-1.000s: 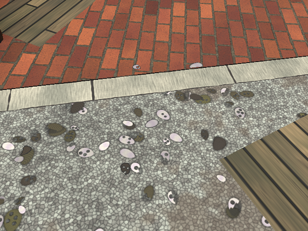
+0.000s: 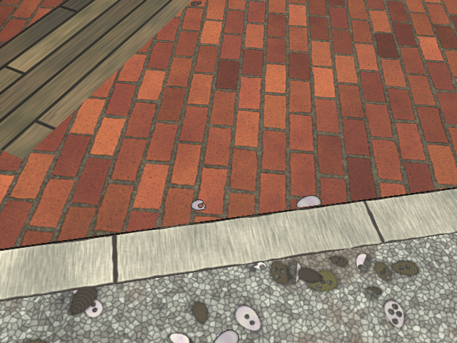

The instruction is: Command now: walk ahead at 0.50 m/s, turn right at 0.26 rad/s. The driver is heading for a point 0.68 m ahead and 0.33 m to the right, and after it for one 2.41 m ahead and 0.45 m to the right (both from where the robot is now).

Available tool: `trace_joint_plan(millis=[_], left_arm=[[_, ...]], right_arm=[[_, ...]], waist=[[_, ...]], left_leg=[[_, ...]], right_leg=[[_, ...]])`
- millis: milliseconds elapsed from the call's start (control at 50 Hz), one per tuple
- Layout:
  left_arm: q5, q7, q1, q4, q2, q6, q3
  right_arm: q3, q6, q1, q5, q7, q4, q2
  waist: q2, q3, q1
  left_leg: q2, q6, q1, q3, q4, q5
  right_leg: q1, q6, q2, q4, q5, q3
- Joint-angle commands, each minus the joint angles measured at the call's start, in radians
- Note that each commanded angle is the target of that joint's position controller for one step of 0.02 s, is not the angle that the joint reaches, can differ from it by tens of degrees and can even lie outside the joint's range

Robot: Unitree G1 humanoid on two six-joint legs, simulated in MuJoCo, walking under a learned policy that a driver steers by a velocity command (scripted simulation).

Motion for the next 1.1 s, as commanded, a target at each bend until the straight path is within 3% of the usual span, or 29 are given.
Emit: trace_joint_plan(millis=[20,60,120,200,300,360,400,420,440,460,480,500,520,540,560,620,720,760,820,860,880,900,920,940,960,980,1000,1040,1100], left_arm=[[0.001,0.004,-0.001,-0.07,0.092,0.0,0.032],[0.001,0.006,0.001,-0.071,0.061,0.021,0.028],[0.007,0.007,-0.061,-0.097,0.053,0.029,0.03],[0.012,-0.017,-0.179,-0.134,0.025,0.017,0.019],[0.011,-0.049,-0.319,-0.217,0.014,0.018,0.011],[0.01,-0.064,-0.29,-0.243,0.046,0.023,0.028],[0.007,-0.06,-0.11,-0.211,0.11,0.03,0.066],[0.007,-0.043,0.06,-0.17,0.169,0.035,0.099],[0.005,-0.023,0.12,-0.156,0.282,0.041,0.126],[0.009,-0.027,0.107,-0.189,0.265,0.026,0.111],[0.017,-0.03,0.086,-0.187,0.19,0.015,0.087],[0.016,-0.03,0.036,-0.189,0.159,0.007,0.078],[0.014,-0.03,-0.033,-0.199,0.134,0.004,0.071],[0.022,-0.026,-0.081,-0.216,0.101,0.003,0.059],[0.031,-0.023,-0.1,-0.228,0.103,0.003,0.057],[0.022,-0.006,-0.089,-0.226,0.131,-0.001,0.065],[0.013,0.015,-0.014,-0.203,0.157,0.013,0.075],[0.008,0.016,0.018,-0.188,0.158,0.017,0.076],[0.006,0.022,0.031,-0.18,0.143,0.024,0.074],[0.01,0.023,0.008,-0.185,0.135,0.03,0.073],[0.014,0.022,0.005,-0.191,0.102,0.03,0.062],[0.027,0.017,0.017,-0.207,0.04,0.028,0.038],[-0.003,0.016,0.155,-0.239,-0.016,0.018,0.02],[-0.013,0.02,0.151,-0.214,0.092,0.018,0.036],[-0.007,0.02,0.045,-0.221,0.151,0.023,0.053],[0.004,0.023,-0.01,-0.23,0.148,0.028,0.055],[0.015,0.019,-0.046,-0.243,0.136,0.028,0.057],[0.01,0.013,-0.049,-0.251,0.094,0.037,0.055],[0.028,0.019,-0.051,-0.26,0.019,0.04,0.033]], right_arm=[[-0.026,-0.022,0.05,-0.015,-0.004,-0.019,-0.093],[-0.032,-0.035,0.045,-0.012,-0.005,0.001,-0.103],[-0.04,-0.038,0.056,-0.016,-0.016,0.025,-0.126],[-0.041,-0.028,0.071,-0.01,-0.03,0.041,-0.148],[-0.052,0.011,0.162,0.009,-0.037,0.084,-0.178],[-0.063,0.037,0.14,0.017,-0.048,0.076,-0.21],[-0.068,0.054,0.115,0.018,-0.059,0.064,-0.229],[-0.062,0.052,0.1,0.018,-0.063,0.052,-0.22],[-0.026,0.031,0.172,-0.014,-0.051,0.005,-0.101],[-0.009,-0.014,0.16,-0.004,-0.032,-0.015,-0.085],[-0.03,-0.043,0.041,0.036,-0.016,-0.043,-0.159],[-0.026,-0.059,0.005,0.045,-0.012,-0.059,-0.157],[-0.028,-0.063,0.008,0.024,-0.019,-0.048,-0.148],[-0.037,-0.053,0.021,0.005,-0.025,-0.038,-0.157],[-0.04,-0.04,0.04,0.0,-0.024,-0.04,-0.158],[-0.033,-0.013,0.025,-0.013,-0.029,-0.054,-0.12],[-0.012,-0.016,-0.162,-0.003,-0.02,-0.113,-0.077],[-0.016,-0.022,-0.202,0.009,-0.013,-0.132,-0.094],[-0.031,-0.035,-0.194,0.013,-0.002,-0.14,-0.137],[-0.044,-0.046,-0.112,0.013,-0.003,-0.121,-0.157],[-0.059,-0.051,-0.019,0.004,-0.009,-0.099,-0.182],[-0.073,-0.054,0.122,-0.013,-0.017,-0.086,-0.232],[-0.094,-0.039,0.211,-0.022,-0.014,-0.051,-0.315],[-0.075,-0.035,0.191,0.003,-0.007,-0.062,-0.223],[-0.057,-0.029,0.147,0.006,-0.012,-0.076,-0.158],[-0.048,-0.021,0.098,-0.003,-0.014,-0.082,-0.139],[-0.041,-0.017,0.07,-0.008,-0.016,-0.075,-0.117],[-0.032,-0.021,0.05,-0.018,-0.018,-0.061,-0.098],[-0.035,-0.029,0.057,-0.01,-0.009,-0.019,-0.124]], waist=[[0.134,-0.064,-0.022],[0.113,-0.03,-0.006],[0.087,0.001,-0.014],[0.072,0.026,-0.056],[0.057,0.065,-0.102],[0.101,0.012,-0.051],[0.121,-0.097,0.06],[0.077,-0.18,0.15],[-0.154,-0.271,0.095],[-0.156,-0.41,0.078],[-0.077,-0.314,0.118],[-0.028,-0.196,0.087],[0.039,-0.123,0.037],[0.037,-0.085,0.002],[-0.003,-0.078,-0.023],[0.001,-0.06,-0.033],[-0.043,-0.033,0.043],[-0.056,-0.03,0.058],[-0.076,-0.034,0.041],[-0.102,-0.049,-0.01],[-0.092,-0.105,-0.056],[0.012,-0.24,-0.111],[0.361,-0.356,-0.049],[0.285,-0.3,-0.069],[0.188,-0.177,-0.097],[0.121,-0.112,-0.084],[0.114,-0.059,-0.07],[0.143,-0.023,-0.038],[0.126,-0.047,-0.002]], left_leg=[[0.281,0.149,0.238,-0.295,-0.301,0.033],[0.276,0.154,0.188,-0.207,-0.342,0.111],[0.26,0.142,0.204,-0.096,-0.363,0.202],[0.227,0.106,0.229,0.033,-0.379,0.232],[0.292,0.096,0.432,0.081,-0.31,0.351],[0.306,0.067,0.497,0.121,-0.161,0.742],[0.284,0.038,0.456,0.145,0.111,0.941],[0.243,0.0,0.291,0.156,0.358,0.789],[0.099,-0.062,-0.145,0.144,0.73,0.063],[-0.043,-0.071,-0.361,-0.093,0.923,-0.46],[0.025,-0.047,-0.466,-0.177,0.941,-0.389],[0.07,-0.027,-0.467,-0.164,0.861,-0.298],[0.108,-0.032,-0.413,-0.157,0.76,-0.239],[0.133,-0.041,-0.345,-0.155,0.695,-0.193],[0.139,-0.058,-0.286,-0.157,0.667,-0.176],[0.128,-0.113,-0.249,-0.125,0.518,-0.097],[0.053,-0.135,-0.164,-0.111,0.141,0.216],[0.038,-0.128,-0.14,-0.128,0.083,0.241],[0.037,-0.098,-0.119,-0.164,0.019,0.162],[0.031,-0.062,-0.02,-0.147,-0.013,0.092],[0.048,-0.032,0.128,-0.146,-0.036,0.084],[0.207,0.028,0.374,-0.296,-0.024,0.013],[0.427,0.193,0.679,-0.771,-0.128,-0.233],[0.443,0.188,0.656,-0.875,-0.181,-0.46],[0.4,0.143,0.545,-0.711,-0.192,-0.428],[0.358,0.116,0.432,-0.573,-0.198,-0.287],[0.322,0.112,0.344,-0.476,-0.217,-0.168],[0.272,0.111,0.229,-0.334,-0.24,0.126],[0.263,0.162,0.194,-0.219,-0.222,0.572]], right_leg=[[-0.234,0.007,-0.111,0.012,0.111,0.068],[-0.242,0.023,-0.12,-0.023,0.146,0.071],[-0.315,0.038,-0.113,-0.142,0.292,0.082],[-0.278,0.029,-0.094,-0.381,0.483,0.0],[-0.36,-0.007,-0.073,-0.511,0.418,-0.062],[-0.257,-0.056,-0.005,-0.522,0.274,-0.136],[-0.009,-0.108,0.071,-0.538,0.22,-0.171],[0.271,-0.153,0.07,-0.61,0.273,-0.107],[0.647,-0.298,-0.178,-0.629,0.198,0.345],[0.789,-0.425,-0.325,-0.799,0.09,0.799],[0.735,-0.359,-0.296,-0.841,0.098,0.676],[0.59,-0.316,-0.254,-0.845,0.162,0.529],[0.442,-0.281,-0.209,-0.855,0.259,0.425],[0.334,-0.264,-0.176,-0.88,0.349,0.354],[0.257,-0.273,-0.165,-0.899,0.413,0.338],[0.145,-0.267,-0.12,-0.922,0.508,0.241],[0.083,-0.191,-0.054,-0.903,0.359,0.188],[0.107,-0.181,-0.075,-0.88,0.304,0.235],[0.196,-0.163,-0.115,-0.792,0.262,0.329],[0.21,-0.14,-0.112,-0.716,0.293,0.364],[0.184,-0.111,-0.065,-0.61,0.328,0.337],[0.077,-0.073,0.001,-0.34,0.217,0.254],[-0.278,-0.006,0.136,-0.013,-0.191,0.121],[-0.41,0.007,0.054,0.13,-0.184,0.146],[-0.442,0.012,0.02,0.166,-0.091,0.13],[-0.412,0.018,-0.015,0.153,-0.02,0.098],[-0.393,0.021,-0.042,0.107,0.029,0.096],[-0.299,0.028,-0.059,0.043,0.05,0.081],[-0.237,0.053,-0.035,-0.138,0.036,0.045]])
